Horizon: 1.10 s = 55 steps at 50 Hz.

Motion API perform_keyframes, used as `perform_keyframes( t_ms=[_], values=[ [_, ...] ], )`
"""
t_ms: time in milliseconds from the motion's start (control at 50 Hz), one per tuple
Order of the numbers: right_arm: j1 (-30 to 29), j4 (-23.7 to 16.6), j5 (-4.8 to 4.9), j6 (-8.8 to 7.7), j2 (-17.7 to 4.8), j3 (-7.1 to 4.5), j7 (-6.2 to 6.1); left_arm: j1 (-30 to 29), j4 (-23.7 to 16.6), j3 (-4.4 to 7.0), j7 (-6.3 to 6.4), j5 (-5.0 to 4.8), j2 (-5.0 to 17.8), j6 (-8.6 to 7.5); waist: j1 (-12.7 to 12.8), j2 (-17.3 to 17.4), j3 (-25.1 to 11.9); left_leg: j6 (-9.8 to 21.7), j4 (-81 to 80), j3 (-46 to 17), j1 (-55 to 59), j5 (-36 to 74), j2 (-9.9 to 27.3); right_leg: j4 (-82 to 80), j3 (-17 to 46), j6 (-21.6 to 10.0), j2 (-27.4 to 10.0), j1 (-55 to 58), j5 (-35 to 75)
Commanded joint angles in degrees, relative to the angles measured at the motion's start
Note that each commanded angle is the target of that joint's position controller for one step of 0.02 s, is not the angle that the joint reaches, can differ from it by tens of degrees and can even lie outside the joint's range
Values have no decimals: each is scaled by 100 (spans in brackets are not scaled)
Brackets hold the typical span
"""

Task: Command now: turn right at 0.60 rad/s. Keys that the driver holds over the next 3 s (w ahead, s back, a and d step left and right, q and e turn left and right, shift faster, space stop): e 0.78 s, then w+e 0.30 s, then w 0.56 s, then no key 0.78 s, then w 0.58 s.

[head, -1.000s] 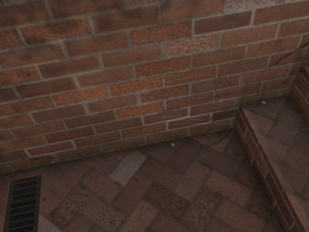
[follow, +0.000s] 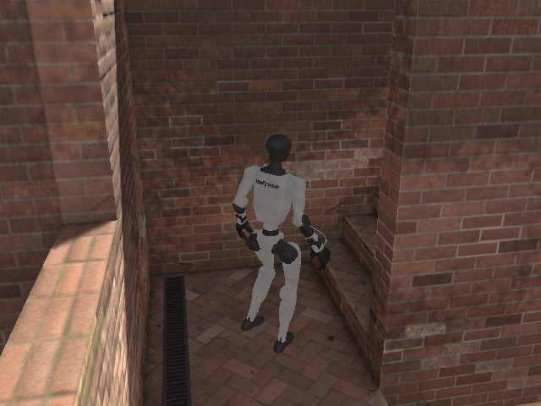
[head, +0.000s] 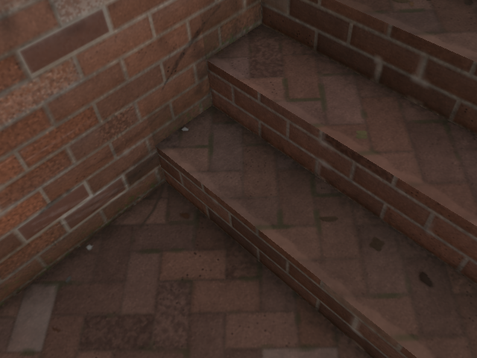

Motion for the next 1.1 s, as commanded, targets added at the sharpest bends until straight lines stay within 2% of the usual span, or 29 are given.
perform_keyframes(
  t_ms=[20,100,200,220,280,300,320,340,360,380,400,420,460,580,620,660,740,780,800,820,840,880,920,940,960,980,1060,1080,1100],
  values=[
    [-82,-344,7,-17,-466,-97,-38,281,-186,246,30,22,941,-57,185,-837,-488,-87,-237,-128,-535,32,-28,-587,1532,-900,-1432,845,1494],
    [-228,-384,40,-43,-504,-89,-70,401,-123,281,25,62,1050,-63,251,-800,-439,-63,-650,-245,-381,-63,-129,-543,1959,-987,-1467,711,1175],
    [-292,-447,107,-138,-510,-51,-101,328,-80,321,-6,99,1144,-60,193,-773,-531,66,-1213,-321,217,-204,-344,-354,2398,-934,-1393,492,1689],
    [-246,-446,158,-135,-472,-9,-100,300,-53,334,-54,110,1163,-53,182,-758,-559,136,-1343,-349,338,-197,-373,-283,2507,-922,-1382,478,1805],
    [94,-396,181,-178,-477,22,-131,66,-31,338,-96,53,1122,-30,-70,-806,-593,258,-2433,-365,1215,30,-505,-117,2684,-614,-1160,164,1883],
    [285,-318,147,-190,-415,42,-164,-63,-43,338,-73,-24,1067,11,-240,-712,-589,238,-3271,-254,1699,494,-527,39,2560,-379,-894,-94,1432],
    [418,-272,75,-225,-569,16,-225,-76,-70,292,-39,-88,918,12,-277,-418,-598,252,-3992,-516,2273,762,-117,400,2314,-68,-545,-558,635],
    [284,-357,9,-242,-986,-32,-273,344,-76,184,-16,-80,449,-8,6,748,-729,484,-4450,-1759,2741,635,1220,1555,1396,244,177,-1151,-1111],
    [-70,-452,-20,-203,-1283,-61,-219,293,-112,261,30,81,780,21,19,1230,-470,1198,-4555,-2740,1975,1434,2053,2486,426,318,759,-1657,-2341],
    [-9,-423,27,-220,-1033,-27,-170,310,-22,319,27,220,1049,40,112,712,-377,1473,-4412,-2534,1671,1858,2172,3375,447,363,268,-1545,-2205],
    [-109,-418,68,-283,-736,41,-142,433,143,347,-43,188,995,37,220,362,-259,1387,-4303,-1932,1505,2075,1800,3799,421,386,124,-1490,-1821],
    [-315,-470,46,-315,-624,67,-151,544,265,341,-109,127,901,53,310,314,-223,1238,-4187,-1342,1540,2312,1422,4097,339,453,108,-1533,-1518],
    [-336,-487,48,-357,-578,81,-219,514,333,314,-232,106,791,94,249,520,-335,1163,-3966,-752,1932,3058,1129,4328,145,631,81,-1805,-1223],
    [364,-189,38,-363,-738,-32,-183,-134,176,162,-304,67,517,160,-145,670,-463,1378,-3663,-403,2590,3752,1406,3312,-257,819,-227,-1898,-1311],
    [353,-151,23,-384,-799,-60,-143,-258,113,118,-330,47,466,161,-163,749,-458,1373,-3621,-246,2426,3729,1470,2868,-431,742,-340,-1597,-1385],
    [317,-87,92,-377,-762,-42,-102,-315,107,82,-282,-20,450,192,-140,812,-363,1345,-3598,-107,2208,3461,1472,2422,-645,626,-406,-1219,-1489],
    [224,19,47,-395,-1009,-132,-7,-311,33,59,-236,-37,438,170,-68,1117,-368,1228,-3343,-6,2058,3518,1647,1389,-847,464,-456,-612,-1400],
    [259,107,125,-342,-983,-157,19,27,166,83,-195,27,523,77,189,586,-515,826,-2605,359,1718,3108,1515,4,-802,338,-377,276,-229],
    [535,138,55,-317,-792,-116,38,412,286,153,-134,92,776,-29,314,-496,-849,495,-1462,784,960,1405,1134,-672,183,211,-904,1215,-194],
    [298,-421,-32,-309,-174,60,58,597,198,374,-73,7,1726,-70,195,-2240,-848,139,-117,1070,-862,-1756,43,-824,2829,-614,-2586,1709,273],
    [-88,-406,-149,-314,-662,-33,7,928,327,430,-65,-17,1573,-73,568,-1339,-947,233,429,33,-921,-1562,57,-869,2887,-1165,-2649,1447,-296],
    [-142,-297,9,-404,-699,-76,109,380,331,281,-16,21,931,-10,251,-981,14,363,208,-149,-1236,-485,309,-1266,2153,-898,-1945,1043,-1950],
    [-94,-130,-143,-471,-673,-81,136,296,271,233,58,8,735,-101,226,-1012,121,313,28,-150,-1143,316,320,-1446,1818,-703,-1601,1246,-1048],
    [-29,-66,-166,-484,-633,-68,142,408,341,234,48,2,722,-179,197,-881,-30,293,14,-156,-1069,556,293,-1396,1670,-689,-1532,1373,-484],
    [-59,-18,-103,-425,-653,-72,148,463,373,257,7,7,778,-259,184,-704,-181,250,-102,-146,-1043,730,276,-1267,1542,-710,-1480,1506,90],
    [-170,-59,-104,-395,-596,-59,137,662,489,288,-13,-28,844,-319,194,-652,-229,192,-140,-109,-1022,751,230,-1221,1517,-729,-1454,1521,244],
    [-829,-241,-118,-367,-545,-46,173,998,614,307,-12,7,802,-420,408,-798,77,-7,-868,-124,-1256,998,182,-1479,1816,-867,-1464,1304,-755],
    [-962,-295,-152,-420,-529,-40,202,993,587,347,-3,99,886,-479,453,-778,142,-106,-1125,-53,-1138,1154,133,-1514,1764,-827,-1456,1084,-616],
    [-1051,-305,-143,-458,-467,-22,225,1027,628,366,3,115,909,-519,465,-796,149,-135,-1363,-36,-1023,1266,124,-1491,1701,-798,-1444,1024,-508]
  ],
)
Next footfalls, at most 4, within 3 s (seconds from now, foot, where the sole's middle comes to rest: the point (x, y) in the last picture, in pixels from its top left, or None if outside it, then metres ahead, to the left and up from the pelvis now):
0.32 left None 0.07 0.11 -0.78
0.80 right None -0.02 -0.10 -0.78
1.30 left None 0.30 -0.08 -0.78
1.72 right None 0.24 -0.24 -0.78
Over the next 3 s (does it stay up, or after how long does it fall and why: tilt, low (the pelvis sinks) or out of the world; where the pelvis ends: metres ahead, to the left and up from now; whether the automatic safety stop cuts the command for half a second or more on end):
stays up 0.34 -0.18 -0.01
